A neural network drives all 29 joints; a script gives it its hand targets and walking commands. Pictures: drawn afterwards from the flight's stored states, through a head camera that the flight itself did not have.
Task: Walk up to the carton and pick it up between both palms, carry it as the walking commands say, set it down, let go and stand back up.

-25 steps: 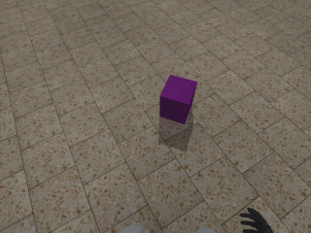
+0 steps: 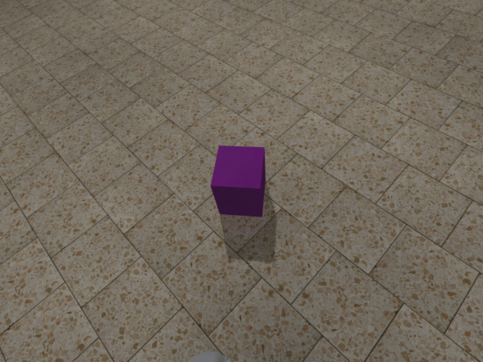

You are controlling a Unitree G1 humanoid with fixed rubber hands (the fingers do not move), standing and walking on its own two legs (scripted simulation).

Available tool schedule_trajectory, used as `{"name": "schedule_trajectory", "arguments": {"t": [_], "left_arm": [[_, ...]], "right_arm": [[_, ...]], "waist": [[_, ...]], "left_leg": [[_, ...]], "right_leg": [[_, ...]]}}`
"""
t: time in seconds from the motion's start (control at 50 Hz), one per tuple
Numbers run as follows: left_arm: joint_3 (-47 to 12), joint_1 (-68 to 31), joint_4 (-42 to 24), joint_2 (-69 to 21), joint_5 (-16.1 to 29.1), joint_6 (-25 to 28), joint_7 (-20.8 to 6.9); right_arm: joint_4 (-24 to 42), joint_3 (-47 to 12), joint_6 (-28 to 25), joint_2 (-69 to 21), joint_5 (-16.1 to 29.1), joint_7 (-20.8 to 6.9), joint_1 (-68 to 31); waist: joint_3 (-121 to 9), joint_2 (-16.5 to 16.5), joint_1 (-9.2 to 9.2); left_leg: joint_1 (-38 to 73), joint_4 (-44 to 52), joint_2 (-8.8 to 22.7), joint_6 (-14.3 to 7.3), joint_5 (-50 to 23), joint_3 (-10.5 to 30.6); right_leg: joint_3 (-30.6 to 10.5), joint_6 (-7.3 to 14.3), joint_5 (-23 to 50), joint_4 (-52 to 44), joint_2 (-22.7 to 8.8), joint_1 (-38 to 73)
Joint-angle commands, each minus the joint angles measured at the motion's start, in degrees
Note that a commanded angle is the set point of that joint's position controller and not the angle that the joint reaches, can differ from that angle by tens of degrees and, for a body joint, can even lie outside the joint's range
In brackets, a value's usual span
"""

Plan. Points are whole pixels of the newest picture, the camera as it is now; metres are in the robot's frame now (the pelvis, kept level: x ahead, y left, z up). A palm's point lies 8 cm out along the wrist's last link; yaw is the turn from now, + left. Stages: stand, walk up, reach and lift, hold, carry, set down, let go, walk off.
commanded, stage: walk up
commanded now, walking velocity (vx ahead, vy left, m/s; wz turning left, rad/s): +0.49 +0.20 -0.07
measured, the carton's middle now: (241, 182) +0.85 +0.08 -0.64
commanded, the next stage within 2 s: none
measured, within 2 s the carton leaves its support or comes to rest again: neither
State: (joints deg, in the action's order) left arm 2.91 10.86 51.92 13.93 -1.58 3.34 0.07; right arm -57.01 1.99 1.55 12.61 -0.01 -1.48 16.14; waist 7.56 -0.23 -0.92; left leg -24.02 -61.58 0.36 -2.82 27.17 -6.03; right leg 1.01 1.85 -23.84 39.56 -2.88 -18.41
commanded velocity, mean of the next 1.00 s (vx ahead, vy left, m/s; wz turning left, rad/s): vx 0.32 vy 0.09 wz -0.02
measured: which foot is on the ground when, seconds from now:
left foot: up 0.00-0.24, down 0.26-0.64, up 0.66-0.96, down 0.98-1.00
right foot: down 0.00-0.26, up 0.28-0.60, down 0.62-0.98, up 1.00-1.00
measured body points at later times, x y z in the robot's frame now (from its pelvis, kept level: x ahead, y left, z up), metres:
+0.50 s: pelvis +0.19 +0.10 -0.01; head +0.20 +0.10 +0.44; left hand +0.26 +0.37 -0.14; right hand +0.28 -0.14 -0.15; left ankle +0.23 +0.21 -0.73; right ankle +0.15 -0.04 -0.67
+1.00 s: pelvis +0.30 +0.14 -0.01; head +0.35 +0.14 +0.44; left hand +0.29 +0.39 -0.15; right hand +0.40 -0.11 -0.15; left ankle +0.35 +0.26 -0.73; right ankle +0.25 -0.03 -0.72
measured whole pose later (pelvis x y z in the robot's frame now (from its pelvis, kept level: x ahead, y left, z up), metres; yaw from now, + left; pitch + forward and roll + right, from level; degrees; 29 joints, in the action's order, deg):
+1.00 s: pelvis +0.30 +0.14 -0.01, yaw -1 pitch +1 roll +0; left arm 1.1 20.0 52.9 13.0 -1.6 -0.2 0.0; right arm -54.3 1.5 -0.9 13.4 0.0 -2.1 8.8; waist 4.9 0.2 3.6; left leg -22.6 -36.5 4.0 -0.4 12.2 -5.8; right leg 1.0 -3.7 -25.2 39.5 -5.9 -15.0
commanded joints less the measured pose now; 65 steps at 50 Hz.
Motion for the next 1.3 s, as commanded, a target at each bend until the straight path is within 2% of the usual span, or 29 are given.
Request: {"name": "schedule_trajectory", "arguments": {"t": [0.0,0.1,0.16,0.2,0.22,0.24,0.26,0.28,0.36,0.44,0.48,0.56,0.58,0.6,0.62,0.64,0.68,0.74,0.84,0.9,0.92,0.94,0.96,1.0,1.04,1.1,1.16,1.22,1.28], "left_arm": [[2.6,16.8,2.5,10.5,-0.4,1.1,2.0],[1.8,13.2,1.4,10.7,0.1,1.4,1.9],[1.2,6.4,-0.2,11.9,0.8,1.1,1.0],[1.1,7.0,-0.6,10.4,0.6,1.1,0.5],[0.7,6.3,-2.5,8.1,0.7,1.4,0.3],[0.1,11.1,-4.7,4.8,0.6,1.4,0.3],[0.6,9.4,-4.6,6.1,0.3,0.9,0.4],[0.4,2.6,-5.3,5.4,0.5,0.2,0.3],[0.7,9.4,-1.5,4.3,0.3,-1.5,-0.9],[0.9,4.6,-2.4,3.3,0.6,-3.2,-1.4],[0.7,3.7,-1.6,3.5,0.8,-4.1,-1.4],[0.4,8.0,0.3,2.9,0.6,-2.9,-1.2],[0.6,10.6,0.8,4.5,-0.1,-2.1,-0.8],[1.8,13.5,1.4,10.1,-0.8,-1.3,-0.3],[2.5,15.5,1.6,13.9,-0.4,-1.0,-0.1],[2.5,15.9,2.1,12.9,-0.6,-1.2,0.3],[2.4,16.8,1.9,12.9,-0.5,-0.4,1.3],[2.1,16.6,2.7,10.9,-0.2,0.3,1.4],[1.7,14.7,3.0,10.0,-0.6,-0.6,1.6],[0.2,8.7,2.5,8.0,0.4,-1.8,0.5],[0.1,8.4,2.5,5.6,0.5,-1.9,0.6],[-0.2,10.7,1.4,3.0,0.5,-1.5,0.6],[-0.2,9.1,-0.5,3.1,-0.1,-1.9,0.6],[0.6,5.9,-0.6,4.8,0.0,-3.3,0.1],[0.6,7.6,0.2,3.5,0.3,-4.2,-0.7],[0.8,4.8,-0.5,3.7,0.1,-5.0,-1.0],[0.2,4.3,-0.8,1.4,1.8,-5.2,0.0],[-0.4,3.4,0.4,2.3,2.0,-5.3,0.6],[-0.1,4.2,0.8,3.8,1.8,-5.7,0.6]], "right_arm": [[6.8,1.9,-2.9,6.0,-1.9,-1.4,-7.9],[8.8,0.6,-2.5,3.9,-1.6,-3.3,-16.0],[5.8,0.6,-2.8,4.7,-0.6,-3.3,-6.9],[0.7,2.5,-3.7,10.1,-1.1,-2.0,7.8],[-0.6,3.9,-4.0,16.2,-2.0,-1.0,16.7],[-0.6,4.3,-4.3,20.3,-2.1,-0.2,19.2],[-0.4,3.6,-4.0,19.2,-1.4,0.1,16.1],[-0.1,3.3,-3.6,15.6,-1.5,0.3,9.7],[4.7,2.2,-3.6,9.7,-1.0,0.8,-2.2],[5.7,1.8,-3.2,10.8,-1.3,0.8,-3.1],[6.9,1.7,-3.1,11.8,-1.2,0.9,-4.4],[6.2,1.9,-1.7,11.2,-1.0,0.6,-6.2],[5.9,1.4,-1.9,8.9,-0.7,0.7,-4.6],[6.5,0.3,-2.3,4.4,-0.3,0.7,-3.6],[7.6,-0.2,-2.1,2.8,-1.1,1.0,-3.6],[8.1,0.6,-1.8,5.3,-2.0,1.2,-6.6],[7.5,1.4,-1.3,7.2,-2.3,0.7,-7.3],[8.0,1.4,-1.8,5.8,-1.2,0.5,-6.1],[9.8,-0.3,-2.0,2.3,-0.7,-0.7,-11.7],[8.0,-0.8,-3.5,2.3,0.6,-0.3,-4.6],[5.3,0.4,-4.2,4.9,0.2,0.1,2.7],[3.4,2.1,-4.6,10.9,-1.3,0.9,9.8],[2.7,3.0,-4.3,16.3,-1.9,1.4,13.4],[3.4,2.3,-3.4,14.6,-1.3,1.5,8.1],[5.7,2.4,-3.0,12.9,-1.3,1.9,1.9],[4.9,2.0,-3.0,12.1,-1.3,2.1,2.1],[3.8,1.2,-3.5,9.2,-0.9,2.6,-1.7],[4.0,1.7,-2.9,8.9,-0.8,2.5,0.8],[6.1,2.8,-1.3,11.6,-0.7,2.6,-2.9]], "waist": [[-15.9,-8.0,7.4],[-10.2,-7.6,6.13],[-11.2,-10.5,-0.46],[-20.5,-0.9,-5.98],[-26.0,13.3,-9.72],[-28.3,23.3,-7.45],[-23.2,17.0,-6.72],[-12.8,11.3,-5.52],[-8.9,8.4,0.1],[-3.5,8.2,0.11],[0.1,5.6,-0.56],[-2.9,7.5,3.11],[-6.5,2.0,4.18],[-10.3,-13.5,5.01],[-11.3,-22.4,5.89],[-10.5,-15.4,7.44],[-9.7,-4.3,6.67],[-16.9,-11.0,7.04],[-14.3,-14.7,7.26],[-16.2,-16.5,0.53],[-19.4,-9.9,-2.13],[-23.9,5.2,-4.79],[-22.4,15.0,-5.99],[-13.1,7.9,-3.86],[-6.6,12.7,-2.3],[-1.1,12.3,-2.05],[-3.4,14.6,0.02],[-8.2,15.4,-1.91],[-9.9,13.6,-0.46]], "left_leg": [[-22.8,-4.6,4.1,2.3,-4.5,6.4],[-14.8,15.1,5.2,3.6,-12.4,4.1],[4.9,27.1,2.0,3.0,-21.2,-2.6],[24.0,29.8,1.3,0.9,-21.6,-4.2],[35.1,34.5,13.0,-3.5,-20.9,11.2],[40.0,42.7,24.0,-8.7,-21.5,34.1],[36.5,46.1,25.0,-9.0,-15.8,36.7],[26.3,46.6,22.4,-8.1,-10.4,32.6],[10.5,46.5,18.3,-5.4,-11.4,16.9],[2.1,50.2,18.4,-5.8,-3.8,15.1],[1.3,50.6,21.9,-5.8,-4.0,17.3],[-3.4,41.4,15.1,-2.4,-3.4,11.6],[-4.0,34.0,12.3,-0.9,-6.2,8.7],[-9.5,18.6,4.4,2.6,-0.2,2.0],[-13.4,6.1,0.2,3.8,6.8,0.4],[-13.9,1.2,2.4,4.1,4.6,4.4],[-17.0,-3.5,3.3,4.4,1.1,6.9],[-16.8,0.4,3.2,4.6,0.0,5.8],[-10.7,18.9,1.9,4.9,-3.8,2.3],[12.2,36.9,0.6,5.4,-17.6,-2.3],[21.6,36.9,3.1,4.9,-23.2,-0.7],[32.6,38.1,17.2,1.7,-28.2,14.9],[34.4,45.7,28.1,-2.8,-27.1,32.6],[22.7,48.4,27.4,-3.9,-15.5,29.6],[18.4,48.5,24.7,-3.0,-14.4,24.9],[10.1,49.9,21.0,-1.3,-15.4,19.6],[13.4,40.4,16.4,-3.1,-62.0,7.4],[19.6,37.2,16.7,-4.0,-67.7,7.8],[16.7,35.7,19.1,-4.5,-53.5,10.0]], "right_leg": [[-20.2,7.5,44.5,-16.1,-17.9,34.0],[-12.1,5.8,32.8,-21.5,-15.6,21.6],[-4.5,1.7,37.5,-16.8,-11.3,11.0],[0.5,0.3,36.9,3.7,-7.1,5.7],[2.3,-1.1,16.3,20.3,-2.1,-5.2],[-0.1,-2.3,-11.7,30.2,3.6,-15.1],[-3.8,-1.7,-11.6,34.2,1.1,-18.5],[-3.1,-0.8,-8.5,35.3,-0.2,-21.1],[-2.0,-1.7,-1.2,26.8,-3.5,-8.3],[-0.1,-2.5,-1.9,17.7,-2.5,-4.0],[-0.4,-3.2,-1.3,12.2,-2.7,-4.5],[4.9,-2.2,7.2,-9.6,1.0,12.1],[-0.3,-1.1,4.0,-15.1,-1.5,17.0],[-20.6,2.7,-1.1,-25.0,-14.3,21.4],[-34.4,6.6,-1.8,-31.5,-23.7,21.7],[-33.8,9.5,4.6,-28.2,-22.9,22.0],[-31.2,9.1,33.7,-21.8,-24.0,23.6],[-19.2,7.4,51.3,-16.6,-20.1,31.2],[-11.6,5.5,37.3,-18.1,-16.2,24.2],[-0.3,1.2,26.2,-11.2,-6.4,11.7],[0.9,-0.3,21.4,-4.7,-4.7,6.5],[3.5,-2.3,5.5,7.2,-0.3,-5.0],[0.2,-2.7,-13.9,15.9,3.1,-15.0],[-5.1,-3.2,-7.2,19.5,-1.1,-14.4],[-4.6,-3.9,-1.3,19.6,-1.9,-15.1],[-2.6,-3.8,3.2,17.3,-1.3,-10.3],[-0.9,-5.0,1.2,7.8,0.1,-2.5],[2.5,-4.8,0.6,2.8,2.7,-1.4],[2.8,-4.3,4.3,-6.4,1.9,3.4]]}}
